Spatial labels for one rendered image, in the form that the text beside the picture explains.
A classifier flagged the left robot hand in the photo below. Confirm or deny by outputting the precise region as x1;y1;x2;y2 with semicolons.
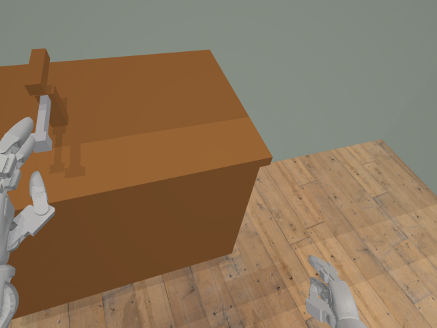
0;117;55;265

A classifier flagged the robot left forearm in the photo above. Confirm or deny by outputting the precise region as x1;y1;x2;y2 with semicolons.
0;264;19;328

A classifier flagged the tap lever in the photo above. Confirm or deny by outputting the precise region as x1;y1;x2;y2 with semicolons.
30;95;52;153

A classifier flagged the counter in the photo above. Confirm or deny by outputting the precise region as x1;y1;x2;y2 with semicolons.
0;49;272;320

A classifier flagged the right robot hand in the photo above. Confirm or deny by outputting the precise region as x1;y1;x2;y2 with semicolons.
306;255;360;328

